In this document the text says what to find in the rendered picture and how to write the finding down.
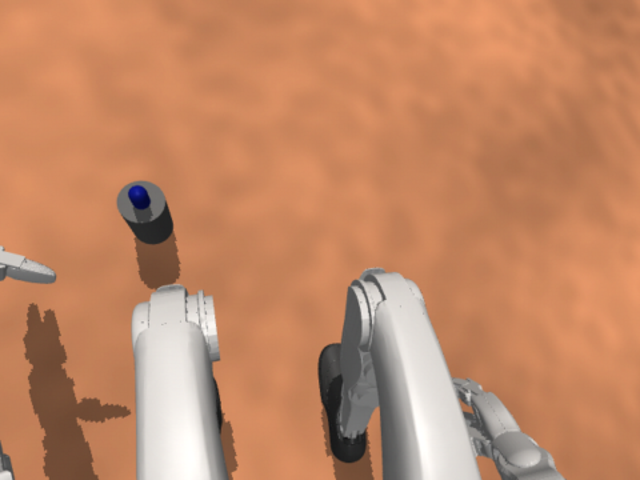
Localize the right robot arm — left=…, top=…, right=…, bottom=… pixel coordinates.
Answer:
left=491, top=431, right=567, bottom=480

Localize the right robot hand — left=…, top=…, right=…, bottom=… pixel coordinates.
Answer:
left=452, top=377, right=521, bottom=460

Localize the left robot hand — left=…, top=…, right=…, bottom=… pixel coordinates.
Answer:
left=0, top=246, right=56, bottom=284

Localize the bottle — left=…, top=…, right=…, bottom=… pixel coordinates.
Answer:
left=117, top=181, right=173, bottom=244

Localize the right robot foot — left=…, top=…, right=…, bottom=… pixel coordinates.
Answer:
left=318, top=343, right=366, bottom=463

